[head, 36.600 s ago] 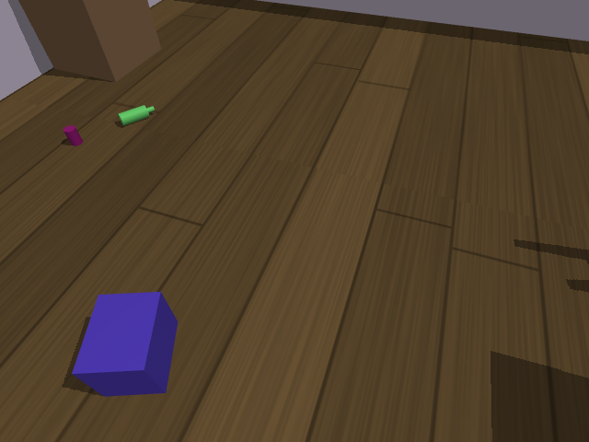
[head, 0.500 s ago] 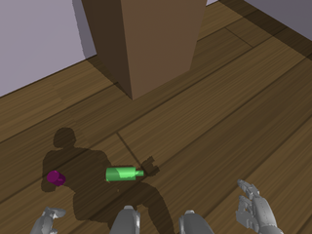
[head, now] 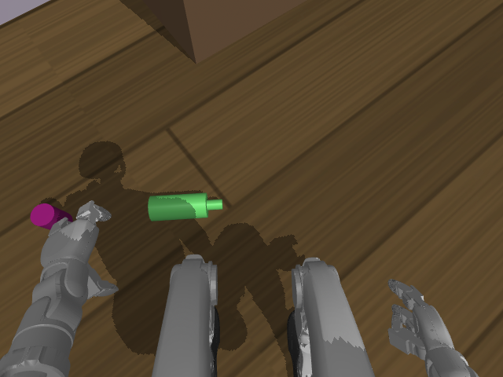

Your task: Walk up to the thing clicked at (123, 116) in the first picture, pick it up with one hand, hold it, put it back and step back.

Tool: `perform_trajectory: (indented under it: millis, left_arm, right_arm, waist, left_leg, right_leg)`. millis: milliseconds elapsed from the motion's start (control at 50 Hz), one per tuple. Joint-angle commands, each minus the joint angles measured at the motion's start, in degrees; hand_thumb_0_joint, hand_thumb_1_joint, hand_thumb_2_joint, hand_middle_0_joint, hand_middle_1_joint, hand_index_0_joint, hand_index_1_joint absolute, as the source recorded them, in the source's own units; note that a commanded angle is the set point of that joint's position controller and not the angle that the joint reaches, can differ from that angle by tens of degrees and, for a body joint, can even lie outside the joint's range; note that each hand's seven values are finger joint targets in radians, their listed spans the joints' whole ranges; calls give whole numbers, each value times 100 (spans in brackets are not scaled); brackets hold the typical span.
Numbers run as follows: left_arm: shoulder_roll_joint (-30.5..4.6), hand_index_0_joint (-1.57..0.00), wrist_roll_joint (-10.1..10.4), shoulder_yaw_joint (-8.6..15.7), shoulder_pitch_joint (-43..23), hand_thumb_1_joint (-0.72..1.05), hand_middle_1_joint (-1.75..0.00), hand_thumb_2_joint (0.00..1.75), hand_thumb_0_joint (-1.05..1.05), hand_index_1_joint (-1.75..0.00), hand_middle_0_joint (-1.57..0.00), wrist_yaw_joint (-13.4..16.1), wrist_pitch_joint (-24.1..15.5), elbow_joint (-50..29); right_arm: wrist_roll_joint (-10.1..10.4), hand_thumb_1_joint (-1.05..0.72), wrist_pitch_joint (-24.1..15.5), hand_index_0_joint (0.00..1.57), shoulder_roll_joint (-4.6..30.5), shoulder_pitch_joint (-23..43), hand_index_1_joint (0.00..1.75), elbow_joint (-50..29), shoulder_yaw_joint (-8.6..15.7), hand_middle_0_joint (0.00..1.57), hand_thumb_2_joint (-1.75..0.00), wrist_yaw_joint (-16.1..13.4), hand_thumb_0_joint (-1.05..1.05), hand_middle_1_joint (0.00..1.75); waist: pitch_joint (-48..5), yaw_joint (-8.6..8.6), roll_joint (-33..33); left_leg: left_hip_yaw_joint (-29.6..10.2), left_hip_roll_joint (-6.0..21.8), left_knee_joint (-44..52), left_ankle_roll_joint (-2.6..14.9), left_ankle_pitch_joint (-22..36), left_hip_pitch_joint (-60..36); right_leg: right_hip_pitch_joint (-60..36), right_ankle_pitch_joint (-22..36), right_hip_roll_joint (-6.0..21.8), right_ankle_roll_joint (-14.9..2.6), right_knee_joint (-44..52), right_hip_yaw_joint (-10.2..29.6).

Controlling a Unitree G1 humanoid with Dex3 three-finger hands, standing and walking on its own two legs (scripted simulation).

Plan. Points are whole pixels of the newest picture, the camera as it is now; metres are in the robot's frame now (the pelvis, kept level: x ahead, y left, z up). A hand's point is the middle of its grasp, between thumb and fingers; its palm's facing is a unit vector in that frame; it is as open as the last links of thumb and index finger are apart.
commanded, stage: rise first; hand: left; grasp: from above
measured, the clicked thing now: (187, 206) +0.48 +0.20 -0.45
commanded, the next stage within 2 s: none
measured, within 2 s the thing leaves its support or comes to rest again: neither
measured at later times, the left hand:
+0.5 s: hand (126, 230) +0.37 +0.29 -0.26, palm faces -0.46 -0.13 -0.88, open 14.2 cm
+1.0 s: hand (139, 219) +0.41 +0.28 -0.31, palm faces -0.44 -0.05 -0.90, open 14.1 cm
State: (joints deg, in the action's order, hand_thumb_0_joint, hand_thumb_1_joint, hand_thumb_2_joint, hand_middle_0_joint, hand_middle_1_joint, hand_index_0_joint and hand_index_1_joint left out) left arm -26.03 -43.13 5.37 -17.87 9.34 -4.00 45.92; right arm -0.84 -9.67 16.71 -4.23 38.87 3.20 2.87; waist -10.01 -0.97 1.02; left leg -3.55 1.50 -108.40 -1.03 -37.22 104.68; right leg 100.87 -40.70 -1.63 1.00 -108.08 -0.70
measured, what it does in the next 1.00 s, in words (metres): lowers itself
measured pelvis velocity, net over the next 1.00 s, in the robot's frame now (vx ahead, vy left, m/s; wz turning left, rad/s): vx -0.02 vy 0.00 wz -0.08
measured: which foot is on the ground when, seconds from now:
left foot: down 0.00-1.00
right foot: down 0.00-1.00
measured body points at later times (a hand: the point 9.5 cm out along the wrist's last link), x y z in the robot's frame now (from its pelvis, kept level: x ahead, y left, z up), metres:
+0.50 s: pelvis -0.03 +0.00 -0.10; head +0.18 +0.04 +0.29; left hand +0.39 +0.29 -0.21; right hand +0.05 -0.28 -0.22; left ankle +0.08 +0.13 -0.46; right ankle +0.06 -0.13 -0.46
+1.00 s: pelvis -0.02 +0.00 -0.14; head +0.21 +0.04 +0.25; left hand +0.43 +0.28 -0.26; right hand +0.05 -0.27 -0.27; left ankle +0.08 +0.13 -0.46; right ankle +0.06 -0.13 -0.46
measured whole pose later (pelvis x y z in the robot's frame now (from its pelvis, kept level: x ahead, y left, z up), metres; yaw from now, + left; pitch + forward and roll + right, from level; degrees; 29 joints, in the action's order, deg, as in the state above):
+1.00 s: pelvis -0.02 +0.00 -0.14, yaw -5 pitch +34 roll -6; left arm -36.5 -70.4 5.7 -46.6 25.0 -11.3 77.6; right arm -7.5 -3.0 13.6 -5.6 45.3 -0.1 6.3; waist -5.1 -8.3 -0.9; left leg -7.3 1.6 -133.7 -1.1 -37.5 130.4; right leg 125.2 -40.6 -3.6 2.1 -131.5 -3.1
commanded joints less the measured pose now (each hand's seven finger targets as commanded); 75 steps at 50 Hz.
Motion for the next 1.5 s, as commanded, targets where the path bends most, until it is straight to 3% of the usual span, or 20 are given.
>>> perform_trajectory:
  millis: [0,40,80,160,260,300,320,400,420,480,520,600,700,800,880,1120,1420,1480]
  left_arm:
    - [-1624,-6,-476,372,-1428,-51,-104,101,0,-104,-7,346,-277,-198]
    - [-1874,-7,-660,458,-1704,-50,-104,100,0,-104,-7,419,-333,97]
    - [-1837,-6,-822,340,-2085,-52,-105,101,0,-105,-6,456,-408,277]
    - [-2056,-5,-1149,376,-2541,-54,-104,103,0,-104,-5,605,-521,648]
    - [-2110,-5,-1500,193,-3276,-56,-102,104,0,-102,-5,823,-648,956]
    - [-2274,-5,-1655,316,-3125,-55,-101,103,0,-101,-6,922,-653,1191]
    - [-2244,-5,-1719,253,-3294,-55,-101,103,0,-101,-5,955,-671,1205]
    - [-2392,-5,-1991,274,-3613,-58,-98,105,0,-100,-6,1114,-704,1436]
    - [-2247,-5,-2074,172,-3630,-57,-98,104,0,-99,-7,1147,-702,1535]
    - [-2295,-6,-2203,124,-3884,-57,-97,104,0,-98,-7,1239,-729,1719]
    - [-2442,-6,-2302,212,-3957,-57,-97,104,0,-98,-7,1317,-747,1772]
    - [-2260,-6,-2459,79,-4023,-56,-99,103,0,-99,-7,1430,-754,1968]
    - [-2386,-8,-2648,124,-4236,-54,-98,100,0,-98,-8,1584,-770,2211]
    - [-2463,-8,-2716,208,-4348,-53,-99,99,0,-99,-7,1710,-793,2250]
    - [-2420,-9,-2654,183,-4436,-52,-98,99,0,-97,-9,1781,-754,2413]
    - [-2570,-8,-2579,310,-4422,-53,-101,99,0,-100,-7,1776,-686,2324]
    - [-2674,-8,-2592,312,-4432,-54,-102,99,0,-101,-7,1824,-717,2601]
    - [-2664,-7,-2608,270,-4571,-54,-101,100,0,-100,-7,1831,-739,2592]
  right_arm:
    - [-9,-86,-102,20,909,-808,30,-306,384,20,-89,-28,0,30]
    - [-41,-86,-29,20,944,-850,30,-272,391,20,-89,-13,0,30]
    - [-70,-86,46,20,933,-867,30,-217,390,20,-89,4,0,30]
    - [-110,-87,179,20,972,-944,30,-146,378,20,-90,0,0,30]
    - [-210,-88,349,20,979,-1006,30,-22,309,20,-90,26,0,30]
    - [-233,-88,400,20,973,-1006,30,57,279,20,-90,39,0,30]
    - [-265,-89,421,20,993,-1031,30,75,266,20,-90,53,0,30]
    - [-324,-90,478,20,993,-1141,30,187,223,20,-90,85,0,30]
    - [-357,-90,490,20,995,-1133,30,239,207,20,-90,97,0,30]
    - [-403,-89,516,20,1068,-1126,30,285,222,20,-90,116,0,30]
    - [-437,-90,527,20,1025,-1158,30,332,189,20,-90,133,0,30]
    - [-491,-90,543,20,976,-1188,30,419,147,20,-90,180,0,30]
    - [-573,-90,586,20,1003,-1188,30,450,141,20,-90,217,0,30]
    - [-621,-90,594,20,970,-1153,30,486,115,20,-90,234,0,30]
    - [-647,-90,582,20,947,-1122,30,493,71,20,-90,244,0,30]
    - [-677,-90,611,20,970,-1266,30,538,41,20,-90,274,0,30]
    - [-711,-90,627,20,1084,-1269,30,472,-88,20,-90,325,0,30]
    - [-712,-90,617,20,1123,-1281,30,475,-89,20,-90,327,0,30]
  waist:
    - [-3522,-97,65]
    - [-3587,-77,14]
    - [-3441,-131,220]
    - [-3314,-177,299]
    - [-3038,-411,531]
    - [-3079,-289,602]
    - [-3102,-371,688]
    - [-3219,-415,780]
    - [-3146,-443,987]
    - [-2920,-555,967]
    - [-3163,-499,1045]
    - [-3250,-569,1180]
    - [-3142,-676,996]
    - [-3349,-662,1082]
    - [-3115,-714,995]
    - [-3393,-786,1002]
    - [-3118,-849,1116]
    - [-3021,-930,1195]
  left_leg:
    - [331,-156,606,275,1068,-1845]
    - [313,-144,459,282,971,-1692]
    - [292,-133,376,262,737,-1591]
    - [243,-143,226,256,300,-1280]
    - [155,-133,22,250,-82,-1047]
    - [165,-134,-77,240,40,-1069]
    - [164,-131,-151,243,77,-1027]
    - [171,-135,-378,240,341,-1022]
    - [122,-115,-340,211,337,-1128]
    - [46,-84,-376,211,15,-929]
    - [96,-98,-521,207,212,-1014]
    - [117,-95,-733,208,668,-1035]
    - [142,-76,-915,248,542,-719]
    - [166,-74,-1075,249,603,-717]
    - [155,-71,-1118,267,449,-465]
    - [164,-39,-1410,281,922,-464]
    - [130,-25,-1508,272,693,-187]
    - [86,-20,-1499,258,655,-215]
  right_leg:
    - [-1478,1402,-90,-217,1207,-113]
    - [-1342,1237,-109,-219,1069,-167]
    - [-924,965,-114,-256,914,-237]
    - [-484,487,-157,-294,652,-352]
    - [136,166,-158,-318,347,-468]
    - [219,273,-153,-331,214,-504]
    - [300,331,-156,-329,142,-523]
    - [433,609,-166,-342,-83,-569]
    - [619,644,-148,-351,-209,-619]
    - [933,400,-149,-354,-297,-682]
    - [824,553,-161,-355,-367,-670]
    - [834,1017,-174,-335,-575,-690]
    - [906,931,-197,-321,-623,-713]
    - [911,984,-224,-311,-736,-707]
    - [1051,848,-223,-318,-769,-718]
    - [704,1402,-246,-284,-922,-700]
    - [820,1237,-307,-301,-1029,-784]
    - [967,1195,-297,-309,-1108,-835]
